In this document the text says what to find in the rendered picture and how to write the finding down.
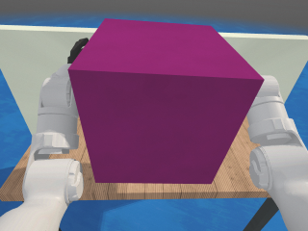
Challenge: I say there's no robot left hand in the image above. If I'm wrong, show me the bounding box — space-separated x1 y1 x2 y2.
67 38 89 64

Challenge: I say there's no left robot forearm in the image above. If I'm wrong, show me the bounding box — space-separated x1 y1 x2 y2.
22 64 79 199

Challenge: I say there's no right robot forearm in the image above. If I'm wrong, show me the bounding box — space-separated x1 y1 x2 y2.
246 75 308 154

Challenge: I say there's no carton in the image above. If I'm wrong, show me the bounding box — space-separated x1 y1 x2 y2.
67 18 265 185

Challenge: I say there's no robot right upper arm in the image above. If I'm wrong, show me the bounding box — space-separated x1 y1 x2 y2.
249 143 308 231

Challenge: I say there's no table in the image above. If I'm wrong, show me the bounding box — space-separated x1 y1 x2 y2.
0 116 279 231

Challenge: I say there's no robot left upper arm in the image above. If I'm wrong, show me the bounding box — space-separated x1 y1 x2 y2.
0 158 84 231

